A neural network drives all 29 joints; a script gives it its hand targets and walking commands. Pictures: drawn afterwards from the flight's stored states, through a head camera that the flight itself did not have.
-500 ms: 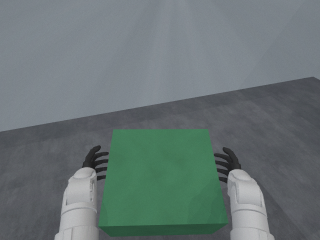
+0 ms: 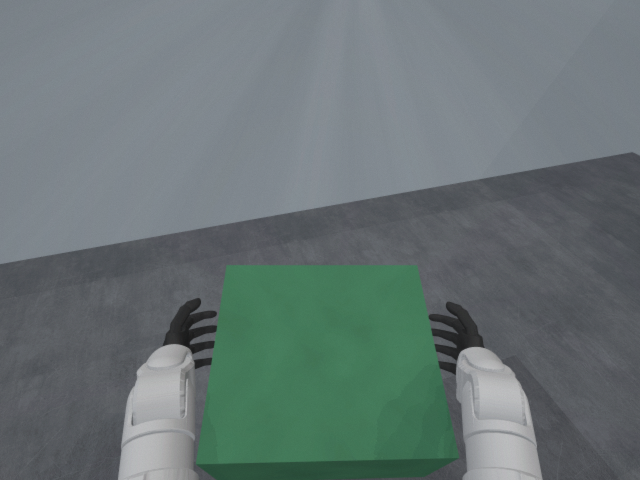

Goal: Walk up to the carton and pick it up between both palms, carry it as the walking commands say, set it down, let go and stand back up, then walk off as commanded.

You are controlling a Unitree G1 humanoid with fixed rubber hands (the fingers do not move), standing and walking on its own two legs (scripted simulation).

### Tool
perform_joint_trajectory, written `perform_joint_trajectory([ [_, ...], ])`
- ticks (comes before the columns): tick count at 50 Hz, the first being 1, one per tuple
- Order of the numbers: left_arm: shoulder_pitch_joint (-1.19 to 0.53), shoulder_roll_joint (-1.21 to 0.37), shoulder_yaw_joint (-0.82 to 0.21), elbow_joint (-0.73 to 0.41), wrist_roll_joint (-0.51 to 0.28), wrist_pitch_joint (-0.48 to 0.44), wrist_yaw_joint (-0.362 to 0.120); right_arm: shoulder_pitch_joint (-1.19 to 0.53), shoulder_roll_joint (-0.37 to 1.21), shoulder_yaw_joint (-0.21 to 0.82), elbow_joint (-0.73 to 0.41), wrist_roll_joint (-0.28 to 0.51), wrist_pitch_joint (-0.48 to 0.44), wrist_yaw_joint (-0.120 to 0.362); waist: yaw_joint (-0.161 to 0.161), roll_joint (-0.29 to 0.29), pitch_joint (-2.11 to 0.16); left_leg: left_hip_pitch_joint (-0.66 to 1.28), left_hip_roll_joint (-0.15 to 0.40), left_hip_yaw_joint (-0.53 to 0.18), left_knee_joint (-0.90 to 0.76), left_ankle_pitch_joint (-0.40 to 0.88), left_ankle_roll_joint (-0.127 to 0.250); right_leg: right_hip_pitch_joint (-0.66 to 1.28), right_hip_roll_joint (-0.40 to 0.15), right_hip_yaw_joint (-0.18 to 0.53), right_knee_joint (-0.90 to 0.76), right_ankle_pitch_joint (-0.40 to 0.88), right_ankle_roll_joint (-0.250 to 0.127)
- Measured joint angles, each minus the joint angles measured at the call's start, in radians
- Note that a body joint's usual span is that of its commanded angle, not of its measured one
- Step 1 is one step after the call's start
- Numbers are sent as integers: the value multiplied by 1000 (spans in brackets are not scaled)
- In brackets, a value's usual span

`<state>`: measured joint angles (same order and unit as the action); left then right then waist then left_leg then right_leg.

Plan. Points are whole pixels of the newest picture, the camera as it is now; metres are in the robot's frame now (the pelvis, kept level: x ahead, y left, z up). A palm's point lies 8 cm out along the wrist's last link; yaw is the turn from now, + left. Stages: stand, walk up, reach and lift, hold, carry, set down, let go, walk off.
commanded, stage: reach and lift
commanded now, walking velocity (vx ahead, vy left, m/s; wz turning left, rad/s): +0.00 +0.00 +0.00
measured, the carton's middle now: (323, 368) +0.31 +0.00 -0.03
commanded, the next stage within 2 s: hold in 0.16 s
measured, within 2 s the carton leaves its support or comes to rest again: neither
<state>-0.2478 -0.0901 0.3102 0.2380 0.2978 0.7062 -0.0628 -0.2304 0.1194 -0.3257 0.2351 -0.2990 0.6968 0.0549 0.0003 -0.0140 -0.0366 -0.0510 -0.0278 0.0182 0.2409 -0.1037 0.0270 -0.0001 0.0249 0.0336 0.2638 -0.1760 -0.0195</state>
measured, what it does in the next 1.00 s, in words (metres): steps on the spot, turning right: left foot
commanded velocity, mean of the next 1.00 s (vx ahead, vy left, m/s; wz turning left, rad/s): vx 0.00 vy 0.00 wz -0.32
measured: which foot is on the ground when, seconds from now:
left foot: down 0.00-0.74, up 0.76-0.98, down 1.00-1.00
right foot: down 0.00-1.00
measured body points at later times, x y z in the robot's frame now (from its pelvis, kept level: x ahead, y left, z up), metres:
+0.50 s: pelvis +0.00 +0.00 +0.00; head -0.06 +0.00 +0.45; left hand +0.29 +0.19 +0.04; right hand +0.29 -0.19 +0.04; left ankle +0.03 +0.10 -0.75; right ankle -0.01 -0.11 -0.75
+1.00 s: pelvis -0.02 +0.00 -0.02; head +0.03 +0.00 +0.42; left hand +0.40 +0.08 +0.06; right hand +0.30 -0.28 +0.08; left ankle -0.01 +0.12 -0.75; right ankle -0.01 -0.10 -0.75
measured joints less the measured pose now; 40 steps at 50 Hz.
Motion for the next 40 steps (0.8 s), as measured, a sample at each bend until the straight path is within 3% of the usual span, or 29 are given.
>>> perform_joint_trajectory([
  [24, -11, 4, 1, 24, 0, -4, -6, -11, -12, -5, 25, -2, 3, 11, 0, -1, -13, -11, 2, -3, 5, 4, -1, -10, 2, -1, 5, 3, -2],
  [29, 12, 22, -33, -8, -26, 15, 45, -24, -24, 48, 11, 14, 36, -12, 10, 6, -100, -180, 6, 42, 180, -85, 0, -210, 6, 34, 218, -85, 1],
  [31, 13, 33, -43, -29, -52, 35, 86, -29, -25, 77, -8, 31, 57, -30, 12, 2, -122, -243, 8, 63, 245, -117, 3, -291, 4, 42, 308, -126, 3],
  [34, -7, 55, -54, -64, -114, 78, 127, -49, -29, 116, -43, 67, 95, -100, 23, 6, -124, -316, 31, 98, 342, -168, -1, -386, 0, 4, 415, -158, 1],
  [38, -97, 80, -75, -79, -203, 154, 194, -115, -82, 131, -87, 142, 178, -143, 30, 34, -98, -405, 88, 111, 483, -246, -35, -445, 36, -16, 453, -174, -44],
  [40, -150, 80, -83, -74, -221, 197, 222, -153, -117, 127, -93, 175, 223, -152, 24, 21, -85, -453, 75, 82, 580, -366, -62, -467, 39, -4, 448, -163, -48],
])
